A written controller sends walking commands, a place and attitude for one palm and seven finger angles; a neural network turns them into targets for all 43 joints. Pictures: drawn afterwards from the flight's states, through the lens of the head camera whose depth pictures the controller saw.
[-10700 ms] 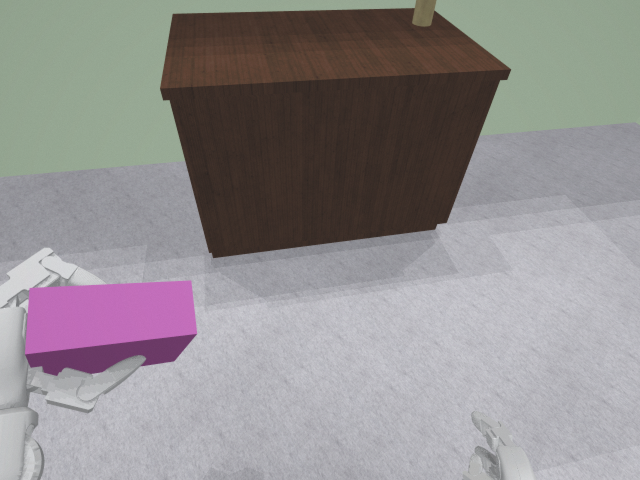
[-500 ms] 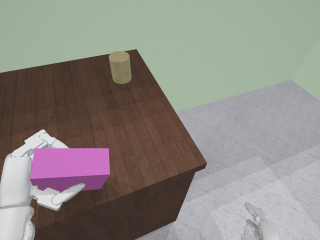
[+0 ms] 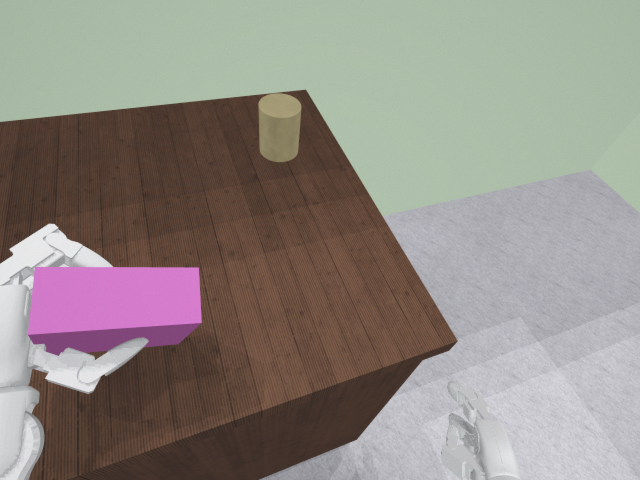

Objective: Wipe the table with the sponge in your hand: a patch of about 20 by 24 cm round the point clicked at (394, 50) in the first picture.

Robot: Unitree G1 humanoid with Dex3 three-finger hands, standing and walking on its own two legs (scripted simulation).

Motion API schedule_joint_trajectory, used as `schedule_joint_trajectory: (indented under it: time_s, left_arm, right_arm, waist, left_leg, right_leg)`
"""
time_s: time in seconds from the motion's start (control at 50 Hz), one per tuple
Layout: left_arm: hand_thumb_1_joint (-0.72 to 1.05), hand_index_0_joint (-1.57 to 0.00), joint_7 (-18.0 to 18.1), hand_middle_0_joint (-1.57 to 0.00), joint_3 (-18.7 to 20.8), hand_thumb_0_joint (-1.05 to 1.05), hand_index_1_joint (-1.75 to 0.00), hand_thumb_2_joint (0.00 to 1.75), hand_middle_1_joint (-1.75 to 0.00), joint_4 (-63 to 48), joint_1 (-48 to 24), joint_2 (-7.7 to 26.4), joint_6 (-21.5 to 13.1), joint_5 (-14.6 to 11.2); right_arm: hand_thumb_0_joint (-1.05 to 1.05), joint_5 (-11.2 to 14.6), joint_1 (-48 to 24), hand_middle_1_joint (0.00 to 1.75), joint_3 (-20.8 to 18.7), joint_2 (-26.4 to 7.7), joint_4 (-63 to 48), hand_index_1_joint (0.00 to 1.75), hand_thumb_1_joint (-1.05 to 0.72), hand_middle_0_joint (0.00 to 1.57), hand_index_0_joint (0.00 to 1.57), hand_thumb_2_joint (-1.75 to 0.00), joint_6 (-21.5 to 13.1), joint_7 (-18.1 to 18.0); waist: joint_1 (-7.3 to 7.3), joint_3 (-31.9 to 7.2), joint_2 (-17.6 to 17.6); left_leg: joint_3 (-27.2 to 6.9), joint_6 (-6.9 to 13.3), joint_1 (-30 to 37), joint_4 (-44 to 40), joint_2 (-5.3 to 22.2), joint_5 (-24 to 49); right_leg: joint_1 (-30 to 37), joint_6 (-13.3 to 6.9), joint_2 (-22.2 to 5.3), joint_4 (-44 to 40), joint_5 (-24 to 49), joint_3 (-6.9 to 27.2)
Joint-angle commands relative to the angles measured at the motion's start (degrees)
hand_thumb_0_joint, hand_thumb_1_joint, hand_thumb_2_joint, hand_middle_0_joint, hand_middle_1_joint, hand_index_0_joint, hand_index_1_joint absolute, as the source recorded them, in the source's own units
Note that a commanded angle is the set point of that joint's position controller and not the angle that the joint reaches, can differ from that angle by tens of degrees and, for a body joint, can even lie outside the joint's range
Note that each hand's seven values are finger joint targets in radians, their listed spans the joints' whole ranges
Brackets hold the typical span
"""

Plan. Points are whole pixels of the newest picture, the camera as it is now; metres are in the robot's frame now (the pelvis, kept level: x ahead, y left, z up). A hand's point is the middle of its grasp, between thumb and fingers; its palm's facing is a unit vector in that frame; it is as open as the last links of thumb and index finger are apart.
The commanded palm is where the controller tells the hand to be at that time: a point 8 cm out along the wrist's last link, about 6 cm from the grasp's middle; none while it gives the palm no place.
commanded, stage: come to a stop and stand still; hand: left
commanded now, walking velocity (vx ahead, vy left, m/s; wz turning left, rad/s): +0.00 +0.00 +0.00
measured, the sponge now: (143, 311) +0.24 +0.21 +0.12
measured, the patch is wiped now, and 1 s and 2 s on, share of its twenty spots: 0.00 0.00 0.00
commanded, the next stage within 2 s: look again from close up in 0.10 s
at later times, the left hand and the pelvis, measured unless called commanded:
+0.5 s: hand (88, 304) +0.22 +0.24 +0.16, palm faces +0.38 -0.86 -0.34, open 9.6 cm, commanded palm +0.16 +0.28 +0.17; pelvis +0.00 +0.00 +0.00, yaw +0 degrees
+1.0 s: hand (142, 304) +0.22 +0.19 +0.17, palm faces +0.35 -0.87 -0.35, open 9.6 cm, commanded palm +0.16 +0.23 +0.17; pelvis +0.00 -0.05 +0.00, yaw +0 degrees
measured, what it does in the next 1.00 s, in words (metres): stands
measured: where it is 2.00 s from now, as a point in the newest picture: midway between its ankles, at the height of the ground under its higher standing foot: outside the picture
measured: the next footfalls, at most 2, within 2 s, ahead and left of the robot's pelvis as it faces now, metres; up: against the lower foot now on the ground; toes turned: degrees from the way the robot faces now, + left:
none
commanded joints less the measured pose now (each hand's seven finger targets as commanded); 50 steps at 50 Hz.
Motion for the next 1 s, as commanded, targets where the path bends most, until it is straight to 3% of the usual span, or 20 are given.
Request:
schedule_joint_trajectory:
  time_s: [0.0, 0.08, 0.18, 0.26, 0.28, 0.3, 0.36, 0.38, 0.4, 0.48, 0.58, 0.64, 0.68, 0.7, 0.76, 0.8, 0.84, 0.9, 0.98]
  left_arm:
    - [0.10, -1.20, 1.82, -1.20, 7.53, 0.00, -1.60, 1.30, -1.60, -20.08, -7.26, 10.36, -6.15, -0.72]
    - [0.10, -1.20, 1.73, -1.20, 7.26, 0.00, -1.60, 1.30, -1.60, -17.02, -2.15, 8.78, -5.84, -0.70]
    - [0.10, -1.20, 1.48, -1.20, 6.97, 0.00, -1.60, 1.30, -1.60, -12.05, 0.38, 7.55, -4.72, -1.00]
    - [0.10, -1.20, 1.52, -1.20, 6.94, 0.00, -1.60, 1.30, -1.60, -14.19, -3.39, 8.89, -4.83, -0.83]
    - [0.10, -1.20, 1.85, -1.20, 7.60, 0.00, -1.60, 1.30, -1.60, -14.91, -3.84, 9.61, -4.74, -0.76]
    - [0.10, -1.20, 1.81, -1.20, 6.32, 0.00, -1.60, 1.30, -1.60, -14.75, -4.25, 8.37, -4.85, -0.82]
    - [0.10, -1.20, 2.16, -1.20, 6.71, 0.00, -1.60, 1.30, -1.60, -18.31, -5.83, 9.62, -5.47, -0.51]
    - [0.10, -1.20, 2.49, -1.20, 7.63, 0.00, -1.60, 1.30, -1.60, -19.26, -5.85, 10.52, -5.47, -0.49]
    - [0.10, -1.20, 2.43, -1.20, 6.61, 0.00, -1.60, 1.30, -1.60, -18.76, -5.20, 9.24, -5.69, -0.52]
    - [0.10, -1.20, 2.77, -1.20, 8.06, 0.00, -1.60, 1.30, -1.60, -16.87, -1.81, 9.74, -5.52, -0.64]
    - [0.10, -1.20, 2.41, -1.20, 7.27, 0.00, -1.60, 1.30, -1.60, -11.78, 0.61, 7.92, -4.72, -0.90]
    - [0.10, -1.20, 2.05, -1.20, 7.28, 0.00, -1.60, 1.30, -1.60, -12.48, -1.64, 8.58, -4.29, -1.21]
    - [0.10, -1.20, 2.10, -1.20, 7.81, 0.00, -1.60, 1.30, -1.60, -13.63, -3.10, 9.44, -3.97, -1.44]
    - [0.10, -1.20, 1.84, -1.20, 6.46, 0.00, -1.60, 1.30, -1.60, -13.78, -3.63, 8.05, -4.00, -1.63]
    - [0.10, -1.20, 1.95, -1.20, 7.42, 0.00, -1.60, 1.30, -1.60, -18.13, -5.61, 10.01, -4.28, -1.66]
    - [0.10, -1.20, 1.95, -1.20, 6.84, 0.00, -1.60, 1.30, -1.60, -19.09, -4.53, 9.34, -4.11, -1.90]
    - [0.10, -1.20, 2.08, -1.20, 8.02, 0.00, -1.60, 1.30, -1.60, -19.56, -3.51, 10.30, -4.17, -2.00]
    - [0.10, -1.20, 2.02, -1.20, 8.58, 0.00, -1.60, 1.30, -1.60, -17.65, 0.43, 9.64, -3.72, -2.58]
    - [0.10, -1.20, 1.71, -1.20, 9.31, 0.00, -1.60, 1.30, -1.60, -16.58, 2.69, 9.88, -3.20, -3.09]
  right_arm:
    - [0.00, 0.33, -4.14, 0.30, -4.07, -9.14, -9.07, 0.30, -0.90, 0.20, 0.20, -0.90, -3.08, -0.40]
    - [0.00, 0.68, -4.19, 0.30, -4.44, -9.03, -8.76, 0.30, -0.90, 0.20, 0.20, -0.90, -2.83, 0.13]
    - [0.00, 1.04, -3.52, 0.30, -4.61, -9.30, -8.84, 0.30, -0.90, 0.20, 0.20, -0.90, -1.07, 0.14]
    - [0.00, 0.96, -3.41, 0.30, -4.78, -9.64, -9.54, 0.30, -0.90, 0.20, 0.20, -0.90, -0.62, -0.42]
    - [0.00, 1.15, -4.54, 0.30, -4.46, -9.35, -9.48, 0.30, -0.90, 0.20, 0.20, -0.90, -0.76, -0.61]
    - [0.00, 0.84, -3.85, 0.30, -4.26, -9.40, -9.52, 0.30, -0.90, 0.20, 0.20, -0.90, -0.65, -0.74]
    - [0.00, 0.93, -3.91, 0.30, -4.70, -9.58, -9.82, 0.30, -0.90, 0.20, 0.20, -0.90, -1.59, -0.80]
    - [0.00, 1.08, -4.83, 0.30, -4.53, -9.41, -9.54, 0.30, -0.90, 0.20, 0.20, -0.90, -1.84, -0.88]
    - [0.00, 0.77, -4.22, 0.30, -4.46, -9.42, -9.45, 0.30, -0.90, 0.20, 0.20, -0.90, -1.76, -0.95]
    - [0.00, 1.00, -4.24, 0.30, -4.70, -9.35, -8.88, 0.30, -0.90, 0.20, 0.20, -0.90, -2.16, -0.83]
    - [0.00, 1.14, -3.63, 0.30, -4.68, -9.32, -8.54, 0.30, -0.90, 0.20, 0.20, -0.90, -1.34, -0.89]
    - [0.00, 1.13, -3.43, 0.30, -4.89, -9.67, -9.11, 0.30, -0.90, 0.20, 0.20, -0.90, -0.63, -0.92]
    - [0.00, 1.38, -4.59, 0.30, -4.67, -9.13, -9.21, 0.30, -0.90, 0.20, 0.20, -0.90, -0.49, -0.93]
    - [0.00, 1.18, -3.98, 0.30, -4.70, -9.35, -9.26, 0.30, -0.90, 0.20, 0.20, -0.90, -0.22, -0.95]
    - [0.00, 1.22, -4.18, 0.30, -5.22, -9.34, -9.82, 0.30, -0.90, 0.20, 0.20, -0.90, -0.40, -0.60]
    - [0.00, 1.18, -4.39, 0.30, -4.97, -8.94, -9.89, 0.30, -0.90, 0.20, 0.20, -0.90, -0.39, -0.34]
    - [0.00, 1.19, -4.31, 0.30, -5.38, -9.02, -10.16, 0.30, -0.90, 0.20, 0.20, -0.90, -0.28, 0.00]
    - [0.00, 1.20, -4.10, 0.30, -5.27, -8.81, -10.31, 0.30, -0.90, 0.20, 0.20, -0.90, 0.32, 0.23]
    - [0.00, 1.52, -4.58, 0.30, -5.59, -8.95, -10.41, 0.30, -0.90, 0.20, 0.20, -0.90, 0.56, 0.10]
  waist:
    - [-0.78, -13.03, 12.43]
    - [-0.91, -12.58, 11.78]
    - [-1.32, -10.05, 6.10]
    - [-1.28, -8.82, 7.23]
    - [-1.29, -8.74, 8.90]
    - [-1.23, -8.62, 8.69]
    - [-1.08, -9.80, 8.79]
    - [-1.11, -10.30, 10.38]
    - [-1.02, -10.36, 10.34]
    - [-1.10, -11.11, 8.81]
    - [-1.30, -8.48, 5.96]
    - [-1.47, -8.32, 4.45]
    - [-1.61, -8.40, 4.76]
    - [-1.68, -8.49, 5.49]
    - [-1.41, -10.61, 8.43]
    - [-1.43, -11.18, 11.00]
    - [-1.26, -11.37, 11.35]
    - [-1.43, -11.41, 8.95]
    - [-1.67, -10.09, 8.99]
  left_leg:
    - [-7.54, -5.43, 0.11, -6.62, 8.19, 16.25]
    - [-6.97, -6.78, 2.26, -6.28, 8.90, 20.85]
    - [-6.57, -6.83, -1.41, -6.91, 8.75, 14.95]
    - [-7.12, -6.07, -3.70, -8.40, 9.01, 9.06]
    - [-6.65, -5.59, -4.04, -8.83, 8.60, 6.06]
    - [-7.19, -5.14, -5.10, -9.28, 8.32, 4.09]
    - [-7.40, -4.26, -4.70, -8.54, 8.11, 2.98]
    - [-7.29, -4.45, -3.90, -8.67, 7.87, 2.81]
    - [-7.27, -4.14, -4.10, -8.52, 7.78, 3.04]
    - [-7.03, -4.61, -2.50, -7.09, 7.52, 6.65]
    - [-6.93, -4.10, -3.73, -7.69, 7.72, 3.63]
    - [-7.49, -4.24, -3.72, -8.51, 8.83, 4.56]
    - [-7.31, -4.30, -3.04, -8.64, 9.27, 5.55]
    - [-7.48, -4.26, -2.78, -8.82, 9.43, 6.10]
    - [-7.44, -4.52, -0.70, -6.84, 10.37, 12.56]
    - [-7.15, -4.39, 0.26, -6.24, 10.82, 14.31]
    - [-7.44, -4.10, -0.84, -5.36, 11.54, 14.14]
    - [-7.15, -3.63, -2.11, -4.68, 11.61, 11.31]
    - [-6.54, -3.31, -2.14, -4.10, 11.80, 7.73]
  right_leg:
    - [9.24, -2.14, -0.75, 1.78, 8.73, 2.36]
    - [7.14, -2.11, -0.40, 2.49, 7.23, 1.76]
    - [7.74, -2.03, -0.93, 0.49, 8.34, 2.24]
    - [8.66, -1.95, -1.55, 0.16, 6.95, 2.62]
    - [8.61, -1.86, -1.29, 0.11, 5.92, 3.00]
    - [9.23, -1.92, -1.28, -0.18, 5.33, 2.68]
    - [10.48, -2.25, -1.77, 0.03, 6.62, 3.60]
    - [10.13, -2.19, -1.40, 0.24, 6.18, 3.68]
    - [10.31, -2.25, -1.48, -0.04, 6.22, 3.29]
    - [10.00, -2.51, -1.86, -0.28, 8.43, 3.99]
    - [7.97, -2.46, -2.03, -1.78, 5.97, 4.43]
    - [7.82, -2.09, -1.52, -1.39, 5.95, 4.01]
    - [7.44, -1.71, -0.98, -0.97, 6.12, 3.66]
    - [7.22, -1.75, -0.75, -0.77, 6.05, 3.23]
    - [7.96, -1.81, -1.00, 0.44, 8.84, 3.13]
    - [7.21, -1.85, -0.82, 0.98, 8.43, 2.71]
    - [8.04, -2.01, -1.20, 0.97, 8.64, 3.15]
    - [8.10, -2.19, -1.38, 0.35, 8.83, 3.46]
    - [5.12, -2.54, -1.52, 0.05, 8.13, 4.92]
